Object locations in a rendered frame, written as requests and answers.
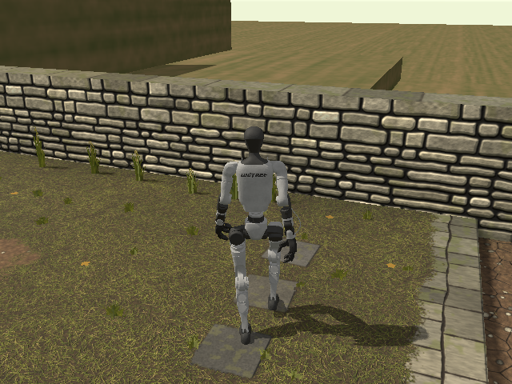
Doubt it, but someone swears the right robot forearm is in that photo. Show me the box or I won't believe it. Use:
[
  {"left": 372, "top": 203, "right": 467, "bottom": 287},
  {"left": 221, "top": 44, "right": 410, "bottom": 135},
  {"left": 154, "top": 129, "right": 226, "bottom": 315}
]
[{"left": 280, "top": 195, "right": 296, "bottom": 239}]

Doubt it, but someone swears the left robot forearm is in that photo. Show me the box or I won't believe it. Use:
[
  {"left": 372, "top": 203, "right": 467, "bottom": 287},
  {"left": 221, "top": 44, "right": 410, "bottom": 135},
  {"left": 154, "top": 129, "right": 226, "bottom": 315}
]
[{"left": 215, "top": 193, "right": 228, "bottom": 226}]

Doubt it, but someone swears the right robot hand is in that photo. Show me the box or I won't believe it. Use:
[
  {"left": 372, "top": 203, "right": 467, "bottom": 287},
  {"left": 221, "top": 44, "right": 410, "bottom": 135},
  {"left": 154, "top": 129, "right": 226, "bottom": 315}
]
[{"left": 278, "top": 238, "right": 297, "bottom": 263}]

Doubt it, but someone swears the right robot upper arm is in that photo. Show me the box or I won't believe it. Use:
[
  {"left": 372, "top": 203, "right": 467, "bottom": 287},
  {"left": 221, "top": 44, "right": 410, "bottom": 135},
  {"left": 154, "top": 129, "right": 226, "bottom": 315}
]
[{"left": 271, "top": 161, "right": 288, "bottom": 206}]

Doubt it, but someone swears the left robot upper arm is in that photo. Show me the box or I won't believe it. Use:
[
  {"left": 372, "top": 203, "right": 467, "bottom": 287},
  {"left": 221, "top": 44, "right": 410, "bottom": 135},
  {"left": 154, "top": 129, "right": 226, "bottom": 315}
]
[{"left": 219, "top": 162, "right": 238, "bottom": 205}]

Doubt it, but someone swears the left robot hand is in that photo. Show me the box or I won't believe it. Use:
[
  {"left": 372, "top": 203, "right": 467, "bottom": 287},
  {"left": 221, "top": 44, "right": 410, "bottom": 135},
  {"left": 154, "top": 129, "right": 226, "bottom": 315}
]
[{"left": 215, "top": 223, "right": 233, "bottom": 240}]

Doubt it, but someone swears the humanoid robot torso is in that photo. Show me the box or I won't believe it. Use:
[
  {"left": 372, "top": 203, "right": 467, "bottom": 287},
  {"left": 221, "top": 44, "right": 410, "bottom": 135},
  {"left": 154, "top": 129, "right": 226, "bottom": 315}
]
[{"left": 236, "top": 157, "right": 274, "bottom": 240}]

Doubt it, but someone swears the right robot foot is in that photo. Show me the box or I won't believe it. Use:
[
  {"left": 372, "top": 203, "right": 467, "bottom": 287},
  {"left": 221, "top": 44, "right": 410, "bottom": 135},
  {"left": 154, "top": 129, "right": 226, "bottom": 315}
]
[{"left": 268, "top": 294, "right": 279, "bottom": 310}]

